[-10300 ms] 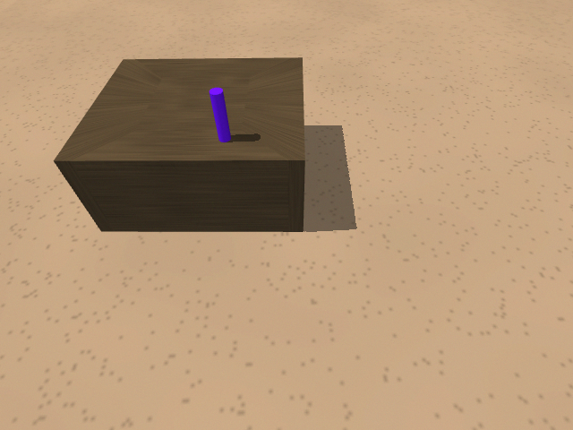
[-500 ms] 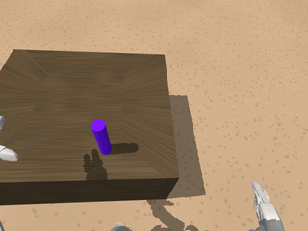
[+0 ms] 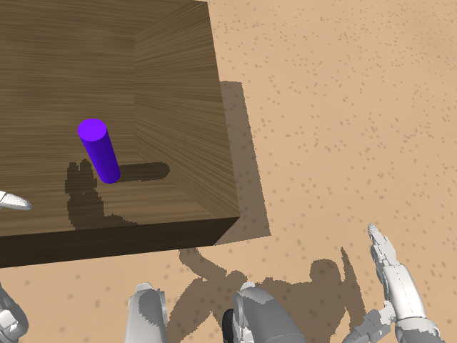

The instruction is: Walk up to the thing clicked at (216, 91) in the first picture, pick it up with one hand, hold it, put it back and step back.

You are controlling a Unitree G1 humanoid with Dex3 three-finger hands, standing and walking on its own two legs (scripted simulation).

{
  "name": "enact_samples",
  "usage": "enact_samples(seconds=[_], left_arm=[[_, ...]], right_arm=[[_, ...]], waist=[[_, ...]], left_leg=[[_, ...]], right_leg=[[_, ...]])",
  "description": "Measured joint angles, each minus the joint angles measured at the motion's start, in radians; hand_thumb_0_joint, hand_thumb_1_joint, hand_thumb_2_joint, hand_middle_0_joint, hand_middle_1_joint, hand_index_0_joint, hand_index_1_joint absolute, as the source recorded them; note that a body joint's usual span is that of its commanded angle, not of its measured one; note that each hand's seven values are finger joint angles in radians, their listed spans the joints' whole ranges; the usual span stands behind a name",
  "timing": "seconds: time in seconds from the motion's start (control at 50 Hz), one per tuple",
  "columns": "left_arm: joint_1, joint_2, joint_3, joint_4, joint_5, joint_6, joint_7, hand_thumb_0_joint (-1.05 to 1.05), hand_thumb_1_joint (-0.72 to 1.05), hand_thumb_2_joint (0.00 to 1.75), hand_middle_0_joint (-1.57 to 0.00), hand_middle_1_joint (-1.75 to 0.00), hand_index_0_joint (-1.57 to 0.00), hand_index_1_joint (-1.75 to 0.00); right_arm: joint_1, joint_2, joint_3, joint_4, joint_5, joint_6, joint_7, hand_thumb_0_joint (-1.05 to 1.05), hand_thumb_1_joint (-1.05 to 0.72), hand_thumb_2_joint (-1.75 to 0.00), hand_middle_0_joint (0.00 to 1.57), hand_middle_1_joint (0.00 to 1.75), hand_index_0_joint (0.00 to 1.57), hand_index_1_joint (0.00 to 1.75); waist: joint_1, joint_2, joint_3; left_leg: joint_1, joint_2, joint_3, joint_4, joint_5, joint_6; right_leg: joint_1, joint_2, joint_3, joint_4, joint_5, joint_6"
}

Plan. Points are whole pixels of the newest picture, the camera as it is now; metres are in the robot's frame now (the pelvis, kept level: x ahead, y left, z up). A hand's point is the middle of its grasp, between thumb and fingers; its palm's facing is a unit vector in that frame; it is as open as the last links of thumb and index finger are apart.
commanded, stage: approach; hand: left
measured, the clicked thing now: (102, 155) +0.50 +0.21 -0.14
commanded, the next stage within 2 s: close in in 0.16 s
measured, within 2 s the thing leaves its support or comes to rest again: neither
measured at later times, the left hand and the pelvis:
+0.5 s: hand (88, 177) +0.46 +0.24 -0.18, palm faces +0.14 -0.99 +0.05, open 17.3 cm; pelvis -0.04 +0.00 -0.11, yaw -3 degrees
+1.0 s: hand (109, 171) +0.47 +0.20 -0.17, palm faces +0.16 -0.99 +0.02, open 17.3 cm; pelvis -0.02 +0.00 -0.10, yaw -3 degrees
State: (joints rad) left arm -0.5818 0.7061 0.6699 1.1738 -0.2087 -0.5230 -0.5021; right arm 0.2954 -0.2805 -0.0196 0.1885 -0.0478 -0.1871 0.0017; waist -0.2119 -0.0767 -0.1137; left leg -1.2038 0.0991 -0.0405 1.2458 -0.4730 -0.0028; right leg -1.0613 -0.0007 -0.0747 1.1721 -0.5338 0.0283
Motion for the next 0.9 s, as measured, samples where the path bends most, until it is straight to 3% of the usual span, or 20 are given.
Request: enact_samples(seconds=[0.08,0.18,0.34,0.48,0.56,0.68,0.9], left_arm=[[-0.018,0.014,0.027,0.001,0.028,-0.049,0.031,-0.02,-0.51,0.01,-0.06,-0.04,-0.05,-0.05],[-0.039,0.035,0.018,0.024,0.065,-0.072,0.065,-0.02,-0.51,0.01,-0.07,-0.04,-0.05,-0.05],[-0.054,-0.002,-0.007,0.038,0.099,-0.117,0.134,-0.02,-0.52,0.02,-0.06,-0.05,-0.05,-0.05],[-0.077,-0.023,-0.011,-0.025,0.151,-0.122,0.229,-0.02,-0.49,0.01,-0.06,-0.06,-0.06,-0.05],[-0.083,-0.029,-0.042,-0.062,0.176,-0.098,0.269,-0.02,-0.48,0.01,-0.06,-0.06,-0.07,-0.05],[-0.082,-0.069,-0.076,-0.074,0.173,-0.066,0.321,-0.02,-0.48,0.0,-0.07,-0.05,-0.08,-0.04],[-0.069,-0.141,-0.117,-0.064,0.179,-0.094,0.402,-0.02,-0.49,0.01,-0.07,-0.05,-0.08,-0.03]], right_arm=[[0.018,-0.013,-0.014,-0.071,-0.019,-0.001,0.011,-0.01,0.52,-0.06,0.06,0.05,0.06,0.05],[0.043,-0.012,-0.017,-0.166,-0.033,0.004,0.026,-0.01,0.51,-0.06,0.06,0.05,0.06,0.05],[0.091,-0.007,-0.019,-0.343,-0.037,-0.004,0.056,-0.01,0.51,-0.06,0.06,0.05,0.06,0.05],[0.139,-0.024,-0.059,-0.468,-0.038,0.028,0.076,-0.01,0.52,-0.05,0.06,0.05,0.06,0.05],[0.161,-0.028,-0.078,-0.493,-0.037,0.057,0.08,-0.01,0.52,-0.05,0.06,0.05,0.07,0.05],[0.169,-0.027,-0.077,-0.5,-0.03,0.094,0.082,-0.01,0.52,-0.05,0.06,0.05,0.06,0.05],[0.167,-0.03,-0.078,-0.557,-0.023,0.119,0.096,-0.01,0.52,-0.05,0.06,0.05,0.06,0.05]], waist=[[-0.044,-0.011,-0.008],[-0.087,-0.004,-0.023],[-0.129,0.013,-0.037],[-0.164,-0.004,-0.039],[-0.172,-0.001,-0.048],[-0.159,0.025,-0.055],[-0.138,0.032,-0.061]], left_leg=[[-0.113,0.007,-0.017,0.092,-0.021,-0.003],[-0.242,0.011,-0.035,0.197,-0.043,-0.004],[-0.406,0.011,-0.049,0.35,-0.073,0.001],[-0.492,0.011,-0.055,0.435,-0.087,-0.001],[-0.505,0.01,-0.059,0.447,-0.09,-0.003],[-0.493,0.01,-0.056,0.437,-0.095,0.0],[-0.465,0.01,-0.038,0.422,-0.107,0.002]], right_leg=[[-0.107,0.007,-0.009,0.09,-0.024,-0.003],[-0.231,0.012,-0.017,0.196,-0.05,-0.006],[-0.393,0.012,-0.018,0.356,-0.089,-0.004],[-0.479,0.012,-0.016,0.452,-0.111,-0.004],[-0.491,0.012,-0.018,0.463,-0.115,-0.006],[-0.479,0.012,-0.016,0.45,-0.117,-0.003],[-0.461,0.01,0.0,0.444,-0.13,0.0]])
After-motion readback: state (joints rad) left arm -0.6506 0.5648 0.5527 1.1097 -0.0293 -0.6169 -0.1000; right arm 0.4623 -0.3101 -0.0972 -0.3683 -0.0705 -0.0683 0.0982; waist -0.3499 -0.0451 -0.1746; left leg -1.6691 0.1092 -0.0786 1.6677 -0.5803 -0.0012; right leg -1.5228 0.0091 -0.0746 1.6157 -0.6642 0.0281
